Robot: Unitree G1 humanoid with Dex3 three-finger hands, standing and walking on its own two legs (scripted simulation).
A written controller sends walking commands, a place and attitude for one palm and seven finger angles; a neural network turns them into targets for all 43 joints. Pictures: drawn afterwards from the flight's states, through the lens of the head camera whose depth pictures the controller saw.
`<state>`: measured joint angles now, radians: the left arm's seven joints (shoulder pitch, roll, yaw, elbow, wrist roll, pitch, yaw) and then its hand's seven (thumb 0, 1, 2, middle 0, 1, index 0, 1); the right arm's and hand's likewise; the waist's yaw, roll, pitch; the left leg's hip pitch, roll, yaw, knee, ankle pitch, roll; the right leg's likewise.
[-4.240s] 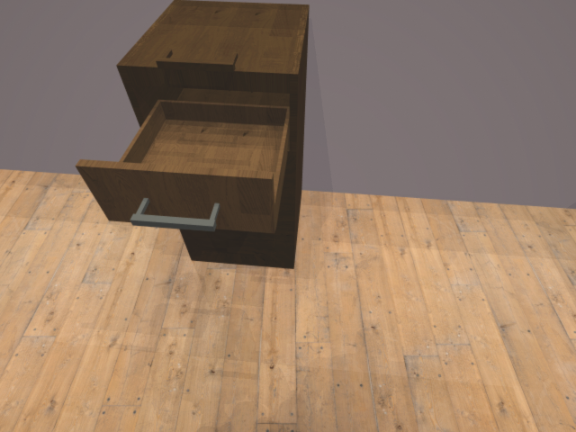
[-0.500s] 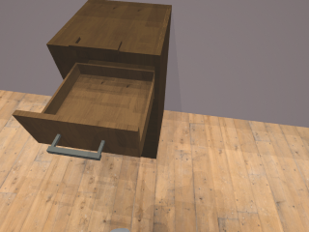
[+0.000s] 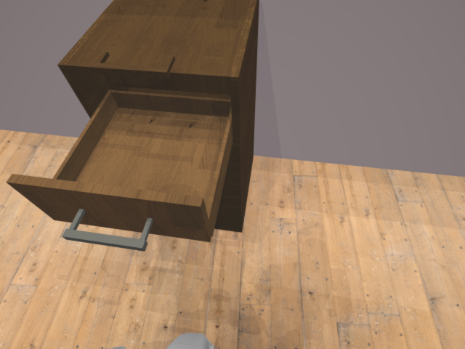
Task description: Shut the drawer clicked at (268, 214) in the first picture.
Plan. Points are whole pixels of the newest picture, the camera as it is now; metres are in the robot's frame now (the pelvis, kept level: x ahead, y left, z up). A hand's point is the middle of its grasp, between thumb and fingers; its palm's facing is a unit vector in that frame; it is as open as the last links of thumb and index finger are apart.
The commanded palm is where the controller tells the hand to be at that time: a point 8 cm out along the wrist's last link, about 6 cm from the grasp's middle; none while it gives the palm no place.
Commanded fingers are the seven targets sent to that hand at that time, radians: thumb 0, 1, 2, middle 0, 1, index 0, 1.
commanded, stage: come to a stop and stand still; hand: left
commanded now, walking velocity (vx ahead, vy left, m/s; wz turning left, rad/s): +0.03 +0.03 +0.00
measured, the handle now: (109, 229) +0.32 +0.28 -0.06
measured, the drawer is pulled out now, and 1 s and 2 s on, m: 0.30 0.30 0.30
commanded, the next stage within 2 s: look again from close up in 0.36 s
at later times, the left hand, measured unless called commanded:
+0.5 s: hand out of the picture +0.01 +0.21 -0.17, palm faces +0.00 -0.98 -0.22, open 7.3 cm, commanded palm none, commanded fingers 0.00 0.90 0.90 -0.20 -0.30 -0.20 -0.30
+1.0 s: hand out of the picture -0.02 +0.22 -0.18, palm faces +0.00 -0.99 -0.17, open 7.3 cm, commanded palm none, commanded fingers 0.00 0.90 0.90 -0.20 -0.30 -0.20 -0.30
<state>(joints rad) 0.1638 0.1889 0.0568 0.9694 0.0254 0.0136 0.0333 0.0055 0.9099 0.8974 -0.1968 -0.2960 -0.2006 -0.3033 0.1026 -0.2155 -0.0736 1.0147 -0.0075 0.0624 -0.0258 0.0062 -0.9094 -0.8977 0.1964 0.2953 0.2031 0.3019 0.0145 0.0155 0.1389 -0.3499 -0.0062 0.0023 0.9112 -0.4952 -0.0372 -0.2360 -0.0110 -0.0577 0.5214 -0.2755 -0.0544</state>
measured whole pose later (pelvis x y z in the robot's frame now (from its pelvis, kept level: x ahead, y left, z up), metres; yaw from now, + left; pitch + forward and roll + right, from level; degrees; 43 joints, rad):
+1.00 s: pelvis -0.02 +0.06 +0.00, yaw -1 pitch -2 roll +0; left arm 0.32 0.15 -0.02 1.09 0.01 -0.01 0.03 0.01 0.91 0.90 -0.20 -0.30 -0.20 -0.30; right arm 0.33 -0.15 0.01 1.09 -0.01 -0.02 -0.02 0.01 -0.91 -0.90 0.20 0.30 0.20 0.30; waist 0.00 -0.01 0.02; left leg -0.15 -0.03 0.05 0.46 -0.27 0.05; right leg -0.22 -0.05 -0.02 0.47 -0.21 0.03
